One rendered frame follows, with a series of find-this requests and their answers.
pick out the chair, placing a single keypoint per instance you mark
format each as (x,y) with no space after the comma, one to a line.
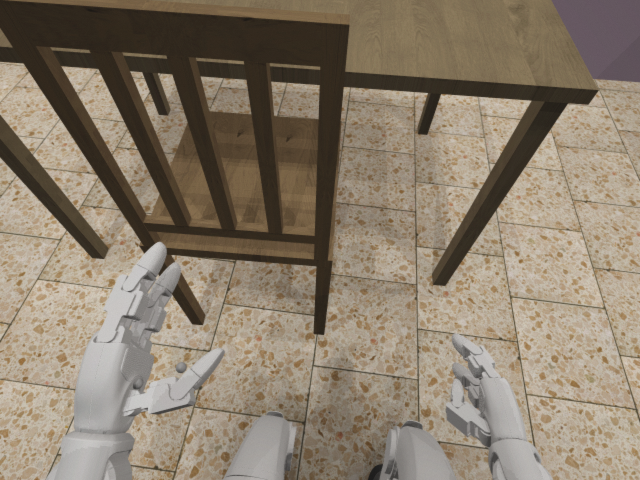
(251,187)

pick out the right robot thigh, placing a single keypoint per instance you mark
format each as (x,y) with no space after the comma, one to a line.
(414,454)

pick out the right robot hand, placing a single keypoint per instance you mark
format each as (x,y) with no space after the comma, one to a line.
(487,391)

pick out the robot thigh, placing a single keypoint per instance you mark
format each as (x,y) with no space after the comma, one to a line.
(414,454)
(266,451)

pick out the table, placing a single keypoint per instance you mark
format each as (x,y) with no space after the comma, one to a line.
(509,49)

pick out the left robot hand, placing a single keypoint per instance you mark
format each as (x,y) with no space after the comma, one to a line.
(105,401)

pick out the robot left forearm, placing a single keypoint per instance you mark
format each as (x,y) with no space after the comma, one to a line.
(94,456)

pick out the robot right forearm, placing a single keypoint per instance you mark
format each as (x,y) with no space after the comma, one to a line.
(516,459)

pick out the left robot thigh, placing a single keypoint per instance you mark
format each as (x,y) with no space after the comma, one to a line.
(266,451)

